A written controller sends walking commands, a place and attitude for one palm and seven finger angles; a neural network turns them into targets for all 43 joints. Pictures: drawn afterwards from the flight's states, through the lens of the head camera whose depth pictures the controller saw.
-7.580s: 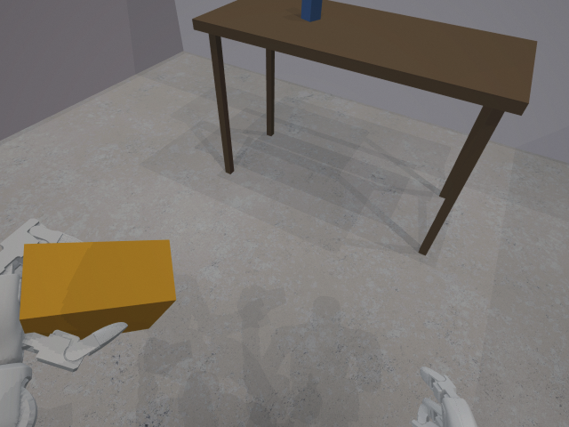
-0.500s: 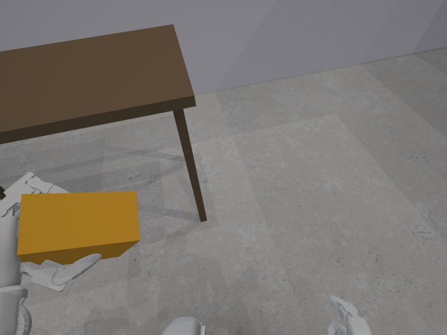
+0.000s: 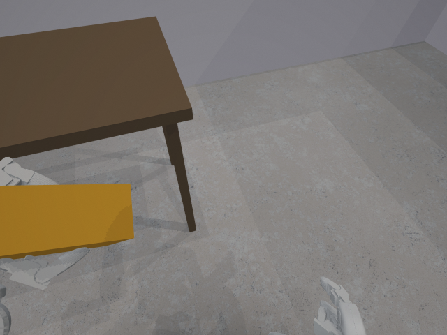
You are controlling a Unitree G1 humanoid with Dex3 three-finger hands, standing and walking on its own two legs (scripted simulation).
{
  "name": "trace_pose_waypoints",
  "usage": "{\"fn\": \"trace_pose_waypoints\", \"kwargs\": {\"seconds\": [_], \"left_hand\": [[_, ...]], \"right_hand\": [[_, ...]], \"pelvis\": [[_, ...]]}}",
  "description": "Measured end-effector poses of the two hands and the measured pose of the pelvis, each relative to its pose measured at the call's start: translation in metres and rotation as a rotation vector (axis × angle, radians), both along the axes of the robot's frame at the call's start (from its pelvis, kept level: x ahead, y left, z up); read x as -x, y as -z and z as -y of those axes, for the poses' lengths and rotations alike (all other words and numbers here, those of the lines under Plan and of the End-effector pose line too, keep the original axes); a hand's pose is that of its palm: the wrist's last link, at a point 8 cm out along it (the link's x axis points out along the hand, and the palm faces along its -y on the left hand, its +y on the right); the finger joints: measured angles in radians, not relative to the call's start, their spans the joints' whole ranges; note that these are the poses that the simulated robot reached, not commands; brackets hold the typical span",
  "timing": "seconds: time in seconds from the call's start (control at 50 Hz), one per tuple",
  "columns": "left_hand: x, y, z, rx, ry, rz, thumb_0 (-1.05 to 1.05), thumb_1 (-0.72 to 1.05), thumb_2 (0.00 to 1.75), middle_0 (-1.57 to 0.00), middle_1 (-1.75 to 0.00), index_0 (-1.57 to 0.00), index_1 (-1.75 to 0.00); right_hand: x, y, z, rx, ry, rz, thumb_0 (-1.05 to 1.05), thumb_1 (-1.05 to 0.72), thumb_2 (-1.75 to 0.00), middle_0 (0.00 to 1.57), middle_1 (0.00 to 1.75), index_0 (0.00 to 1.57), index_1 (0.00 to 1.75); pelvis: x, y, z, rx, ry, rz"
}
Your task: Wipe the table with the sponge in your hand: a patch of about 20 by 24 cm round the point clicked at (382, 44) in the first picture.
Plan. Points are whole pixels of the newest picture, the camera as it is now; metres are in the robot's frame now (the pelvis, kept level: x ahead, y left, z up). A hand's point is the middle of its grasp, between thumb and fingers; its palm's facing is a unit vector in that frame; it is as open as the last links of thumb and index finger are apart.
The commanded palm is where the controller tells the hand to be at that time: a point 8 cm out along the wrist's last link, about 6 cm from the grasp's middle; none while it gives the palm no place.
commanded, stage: take the last steps up to it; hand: left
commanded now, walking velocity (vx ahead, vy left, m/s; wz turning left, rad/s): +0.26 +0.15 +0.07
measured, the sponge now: (83, 221) +0.23 +0.20 +0.16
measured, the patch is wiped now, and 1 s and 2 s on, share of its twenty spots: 0.00 0.00 0.00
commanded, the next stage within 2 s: come to a stop and stand still in 0.50 s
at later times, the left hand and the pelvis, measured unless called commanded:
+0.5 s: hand (24, 142) +0.34 +0.32 +0.18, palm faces +0.40 -0.79 -0.46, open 10.5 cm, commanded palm +0.27 +0.36 +0.18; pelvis +0.11 +0.07 -0.01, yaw +0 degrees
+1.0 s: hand (23, 137) +0.36 +0.33 +0.17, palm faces +0.37 -0.82 -0.44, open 10.5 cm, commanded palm +0.31 +0.39 +0.18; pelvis +0.15 +0.11 +0.00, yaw +1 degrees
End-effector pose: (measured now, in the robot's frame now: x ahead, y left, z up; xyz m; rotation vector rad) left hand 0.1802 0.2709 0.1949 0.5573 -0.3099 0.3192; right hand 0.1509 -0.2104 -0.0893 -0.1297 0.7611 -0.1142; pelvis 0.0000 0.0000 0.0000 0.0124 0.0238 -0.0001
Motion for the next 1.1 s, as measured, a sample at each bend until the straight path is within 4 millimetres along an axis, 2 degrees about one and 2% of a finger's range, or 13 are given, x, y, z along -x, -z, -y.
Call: {"fn": "trace_pose_waypoints", "kwargs": {"seconds": [0.08, 0.14, 0.26, 0.36, 0.44, 0.5, 0.54, 0.66, 0.76, 0.88, 0.98, 1.1], "left_hand": [[-0.018, -0.007, 0.007, -0.08, 0.02, 0.013, -0.01, -0.53, 1.0, -0.68, -1.35, -0.71, -1.34], [-0.029, -0.004, -0.004, -0.07, -0.008, 0.003, -0.01, -0.53, 1.0, -0.68, -1.35, -0.71, -1.34], [-0.05, 0.004, -0.027, -0.022, -0.067, -0.064, -0.01, -0.53, 1.0, -0.68, -1.35, -0.71, -1.34], [-0.076, 0.004, -0.045, -0.003, -0.021, -0.027, -0.01, -0.53, 1.0, -0.68, -1.35, -0.71, -1.34], [-0.104, 0.002, -0.068, -0.042, 0.029, 0.086, -0.01, -0.53, 1.0, -0.68, -1.35, -0.71, -1.34], [-0.124, 0.001, -0.084, -0.042, 0.017, 0.093, -0.01, -0.53, 1.0, -0.68, -1.35, -0.71, -1.34], [-0.132, -0.001, -0.088, -0.033, 0.008, 0.076, -0.01, -0.53, 1.0, -0.68, -1.35, -0.71, -1.34], [-0.138, -0.011, -0.073, -0.058, 0.027, 0.016, -0.01, -0.53, 1.0, -0.68, -1.35, -0.71, -1.34], [-0.145, -0.006, -0.076, -0.041, -0.027, -0.039, -0.01, -0.53, 1.0, -0.68, -1.35, -0.71, -1.34], [-0.153, 0.009, -0.092, 0.02, -0.078, -0.093, -0.01, -0.53, 1.0, -0.68, -1.35, -0.71, -1.34], [-0.147, 0.012, -0.1, 0.047, -0.017, -0.047, -0.01, -0.53, 1.0, -0.68, -1.35, -0.71, -1.34], [-0.137, 0.006, -0.121, 0.031, -0.014, -0.003, -0.01, -0.53, 1.0, -0.68, -1.35, -0.71, -1.34]], "right_hand": [[-0.016, 0.023, -0.008, -0.035, -0.027, -0.042, 0.01, -0.9, -0.9, 0.21, 0.3, 0.2, 0.3], [-0.027, 0.032, -0.006, -0.03, -0.041, -0.113, 0.01, -0.9, -0.9, 0.21, 0.3, 0.2, 0.3], [-0.054, 0.015, 0.0, 0.038, -0.039, -0.147, 0.01, -0.9, -0.9, 0.21, 0.3, 0.2, 0.3], [-0.086, -0.003, -0.004, 0.13, -0.023, -0.101, 0.01, -0.9, -0.9, 0.2, 0.3, 0.2, 0.3], [-0.116, -0.004, -0.02, 0.154, 0.036, -0.009, 0.01, -0.9, -0.9, 0.2, 0.3, 0.2, 0.3], [-0.13, -0.005, -0.044, 0.101, 0.042, 0.02, 0.01, -0.9, -0.9, 0.2, 0.3, 0.19, 0.3], [-0.137, -0.006, -0.06, 0.057, 0.032, 0.03, 0.01, -0.9, -0.9, 0.2, 0.3, 0.19, 0.3], [-0.147, 0.01, -0.092, -0.044, -0.019, 0.013, 0.01, -0.9, -0.9, 0.2, 0.3, 0.2, 0.3], [-0.149, 0.025, -0.092, -0.066, -0.042, -0.069, 0.01, -0.9, -0.9, 0.21, 0.3, 0.2, 0.3], [-0.152, 0.008, -0.077, 0.027, -0.032, -0.09, 0.01, -0.9, -0.9, 0.21, 0.3, 0.2, 0.3], [-0.161, -0.01, -0.069, 0.138, -0.003, -0.038, 0.01, -0.9, -0.9, 0.2, 0.3, 0.2, 0.3], [-0.16, -0.028, -0.085, 0.142, -0.014, 0.022, 0.01, -0.9, -0.9, 0.2, 0.3, 0.19, 0.3]], "pelvis": [[-0.023, 0.011, 0.001, 0.014, -0.033, 0.011], [-0.034, 0.01, -0.002, 0.003, -0.034, 0.022], [-0.061, -0.005, -0.019, -0.026, -0.026, 0.012], [-0.086, -0.003, -0.045, -0.034, -0.022, 0.017], [-0.105, 0.014, -0.069, -0.018, -0.008, 0.029], [-0.114, 0.012, -0.075, -0.014, -0.007, 0.019], [-0.12, 0.008, -0.078, -0.009, -0.003, 0.008], [-0.139, 0.007, -0.079, -0.016, 0.003, 0.0], [-0.151, 0.005, -0.079, -0.013, -0.004, 0.016], [-0.152, -0.005, -0.085, -0.038, -0.01, 0.019], [-0.151, 0.002, -0.102, 0.004, -0.015, 0.023], [-0.142, -0.002, -0.11, 0.01, -0.004, 0.024]]}}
